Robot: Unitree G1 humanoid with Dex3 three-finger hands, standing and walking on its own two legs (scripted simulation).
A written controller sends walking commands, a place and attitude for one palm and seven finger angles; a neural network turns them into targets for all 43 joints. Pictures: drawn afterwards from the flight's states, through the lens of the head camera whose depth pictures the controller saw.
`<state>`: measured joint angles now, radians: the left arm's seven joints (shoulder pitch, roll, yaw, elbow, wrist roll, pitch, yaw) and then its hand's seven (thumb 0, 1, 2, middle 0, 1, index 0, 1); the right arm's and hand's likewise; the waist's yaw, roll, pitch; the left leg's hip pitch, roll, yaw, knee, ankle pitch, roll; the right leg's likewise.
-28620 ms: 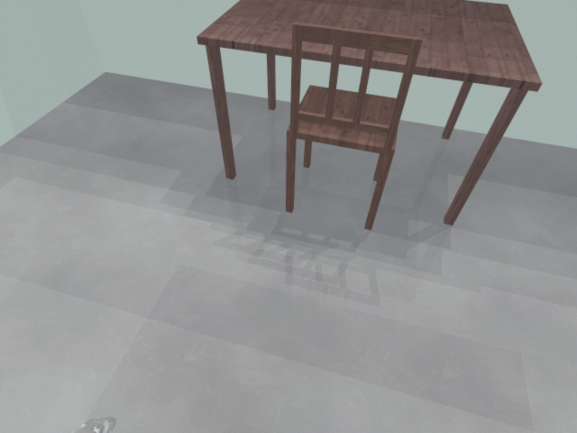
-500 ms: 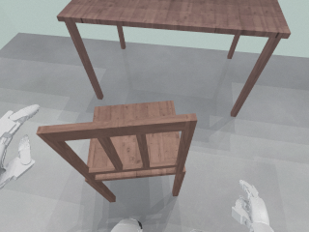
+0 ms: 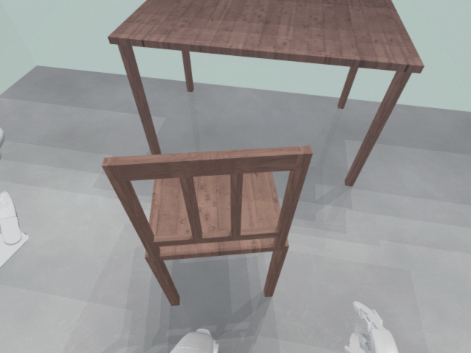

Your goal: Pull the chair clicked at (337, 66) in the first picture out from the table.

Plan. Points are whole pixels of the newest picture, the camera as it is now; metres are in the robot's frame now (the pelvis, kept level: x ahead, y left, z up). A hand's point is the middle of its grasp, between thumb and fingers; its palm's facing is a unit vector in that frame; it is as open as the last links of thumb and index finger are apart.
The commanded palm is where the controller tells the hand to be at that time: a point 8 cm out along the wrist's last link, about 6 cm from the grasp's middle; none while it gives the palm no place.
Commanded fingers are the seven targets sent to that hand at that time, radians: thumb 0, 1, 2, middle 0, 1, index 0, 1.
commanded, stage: step back with the hand held close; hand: left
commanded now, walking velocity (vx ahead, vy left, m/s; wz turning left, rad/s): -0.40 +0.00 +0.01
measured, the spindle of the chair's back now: (192, 209) +0.42 +0.16 -0.08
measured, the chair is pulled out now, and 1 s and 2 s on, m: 0.58 0.58 0.58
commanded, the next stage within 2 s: stop stepping back and stand still in 0.02 s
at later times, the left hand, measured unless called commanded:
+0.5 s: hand out of the picture +0.12 +0.29 +0.18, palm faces +0.47 -0.77 -0.42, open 7.4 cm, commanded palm +0.07 +0.32 +0.19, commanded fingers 0.00 0.90 0.90 -0.20 -0.30 -0.20 -0.30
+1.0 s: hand out of the picture +0.07 +0.31 +0.17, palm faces +0.47 -0.78 -0.41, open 7.4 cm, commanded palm +0.01 +0.33 +0.19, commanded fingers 0.00 0.90 0.90 -0.20 -0.30 -0.20 -0.30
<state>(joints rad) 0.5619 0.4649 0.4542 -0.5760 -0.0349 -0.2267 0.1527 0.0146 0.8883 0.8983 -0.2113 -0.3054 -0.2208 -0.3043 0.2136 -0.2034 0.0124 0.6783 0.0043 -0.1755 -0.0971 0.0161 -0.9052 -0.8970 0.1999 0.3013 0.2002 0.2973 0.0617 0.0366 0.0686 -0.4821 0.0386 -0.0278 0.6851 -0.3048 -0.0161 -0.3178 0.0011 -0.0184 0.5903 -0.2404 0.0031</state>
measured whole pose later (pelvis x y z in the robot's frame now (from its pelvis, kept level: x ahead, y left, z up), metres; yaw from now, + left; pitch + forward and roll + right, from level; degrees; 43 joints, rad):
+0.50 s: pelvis -0.07 +0.02 +0.00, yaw +0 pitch -4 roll -3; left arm 0.51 0.42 0.41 -0.48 -0.04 -0.17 0.16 0.01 0.89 0.90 -0.21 -0.31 -0.22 -0.30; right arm 0.24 -0.24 0.00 0.70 0.01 -0.15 -0.10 0.01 -0.91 -0.90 0.20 0.30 0.20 0.30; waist 0.02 0.03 0.02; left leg -0.44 0.01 -0.07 0.68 -0.32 0.01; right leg -0.27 0.01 -0.01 0.59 -0.26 0.02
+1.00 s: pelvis -0.13 +0.03 +0.01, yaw +0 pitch -4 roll -1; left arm 0.47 0.39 0.40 -0.39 -0.02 -0.11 0.15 0.01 0.89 0.90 -0.20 -0.30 -0.21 -0.30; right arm 0.25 -0.17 0.02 0.68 0.01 -0.14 -0.08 0.02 -0.91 -0.90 0.20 0.30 0.20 0.30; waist -0.01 0.00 -0.01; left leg -0.32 -0.02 -0.04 0.55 -0.21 0.02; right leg -0.26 0.02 -0.02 0.66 -0.41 -0.02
